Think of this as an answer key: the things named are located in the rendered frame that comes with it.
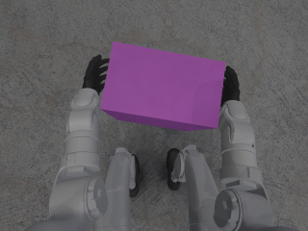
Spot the carton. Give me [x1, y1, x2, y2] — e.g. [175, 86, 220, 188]
[100, 41, 226, 131]

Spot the robot left foot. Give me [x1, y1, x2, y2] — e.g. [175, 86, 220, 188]
[129, 154, 140, 197]

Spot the left robot forearm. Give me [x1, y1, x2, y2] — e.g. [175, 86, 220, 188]
[49, 88, 101, 217]

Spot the left robot upper arm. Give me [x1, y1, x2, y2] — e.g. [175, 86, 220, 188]
[24, 175, 109, 231]

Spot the right robot upper arm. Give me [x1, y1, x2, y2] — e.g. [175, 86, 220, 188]
[213, 188, 299, 231]

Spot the robot right hand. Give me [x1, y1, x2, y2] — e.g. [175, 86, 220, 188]
[220, 65, 241, 107]

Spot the left robot thigh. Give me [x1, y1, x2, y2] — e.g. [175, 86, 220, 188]
[92, 152, 136, 231]

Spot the right robot forearm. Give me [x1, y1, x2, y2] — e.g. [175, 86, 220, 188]
[218, 100, 274, 224]

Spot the robot left hand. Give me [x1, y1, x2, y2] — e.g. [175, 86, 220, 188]
[82, 54, 110, 95]

